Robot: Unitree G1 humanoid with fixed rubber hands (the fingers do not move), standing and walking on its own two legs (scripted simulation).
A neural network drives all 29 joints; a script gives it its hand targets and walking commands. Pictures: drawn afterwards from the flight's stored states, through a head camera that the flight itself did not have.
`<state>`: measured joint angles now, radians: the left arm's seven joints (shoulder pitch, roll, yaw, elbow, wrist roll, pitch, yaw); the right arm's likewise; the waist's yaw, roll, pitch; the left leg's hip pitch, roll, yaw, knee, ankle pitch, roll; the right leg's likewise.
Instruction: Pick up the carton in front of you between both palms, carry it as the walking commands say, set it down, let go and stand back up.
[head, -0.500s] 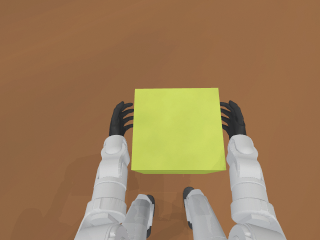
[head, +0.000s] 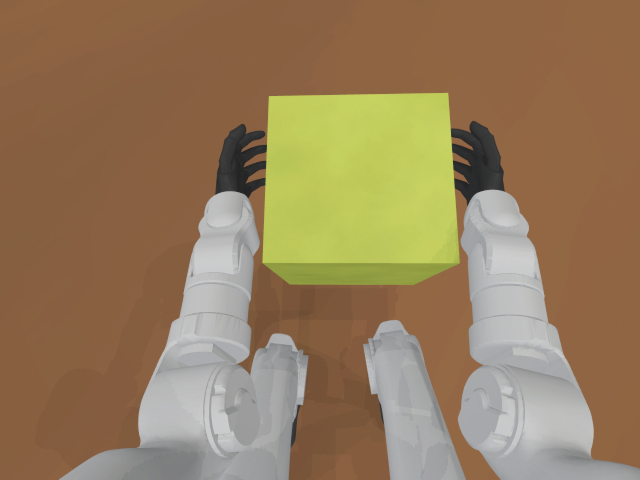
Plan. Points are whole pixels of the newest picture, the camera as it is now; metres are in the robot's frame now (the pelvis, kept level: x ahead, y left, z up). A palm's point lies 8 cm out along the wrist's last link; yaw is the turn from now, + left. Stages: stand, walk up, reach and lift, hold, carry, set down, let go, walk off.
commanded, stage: set down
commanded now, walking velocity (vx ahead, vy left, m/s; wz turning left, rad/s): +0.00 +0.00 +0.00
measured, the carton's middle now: (353, 207) +0.45 -0.05 -0.17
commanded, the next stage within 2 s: none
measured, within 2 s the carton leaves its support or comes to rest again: rests again in 1.96 s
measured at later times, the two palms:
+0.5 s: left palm (269, 198) +0.49 +0.08 -0.24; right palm (455, 202) +0.46 -0.22 -0.24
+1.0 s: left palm (280, 203) +0.51 +0.08 -0.34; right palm (442, 206) +0.48 -0.22 -0.33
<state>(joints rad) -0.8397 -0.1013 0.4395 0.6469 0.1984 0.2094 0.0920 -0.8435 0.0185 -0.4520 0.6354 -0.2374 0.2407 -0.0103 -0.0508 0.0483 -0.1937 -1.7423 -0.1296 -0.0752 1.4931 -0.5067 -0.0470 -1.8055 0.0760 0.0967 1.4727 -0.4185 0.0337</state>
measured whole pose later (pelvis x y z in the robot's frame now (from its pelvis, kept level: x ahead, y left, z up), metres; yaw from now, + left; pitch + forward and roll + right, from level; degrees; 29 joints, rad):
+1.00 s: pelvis -0.02 +0.00 -0.18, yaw +2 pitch +42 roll +1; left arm -1.31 0.11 0.27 0.92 0.04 0.20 0.19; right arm -1.26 -0.20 -0.41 0.88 -0.08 0.22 -0.04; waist -0.11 0.05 0.17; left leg -2.24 -0.21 -0.07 2.14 -0.63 -0.09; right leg -2.30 0.07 0.05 2.10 -0.54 0.05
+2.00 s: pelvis -0.03 +0.00 -0.20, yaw +1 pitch +37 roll +0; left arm -1.42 0.22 0.21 1.13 0.05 0.08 0.08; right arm -1.37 -0.32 -0.42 1.18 -0.06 0.05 0.03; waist -0.10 0.02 0.35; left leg -2.21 -0.15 -0.03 2.20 -0.64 -0.06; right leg -2.26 0.03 0.03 2.16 -0.54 0.03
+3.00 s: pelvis -0.01 +0.00 -0.03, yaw +0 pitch +46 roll +2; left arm -1.12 0.21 0.21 0.79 -0.02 0.21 0.12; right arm -1.06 -0.33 -0.31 0.81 0.08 0.17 0.03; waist -0.09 0.04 -0.06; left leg -1.90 -0.07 -0.03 1.61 -0.53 -0.03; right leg -1.96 0.03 0.03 1.58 -0.44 0.00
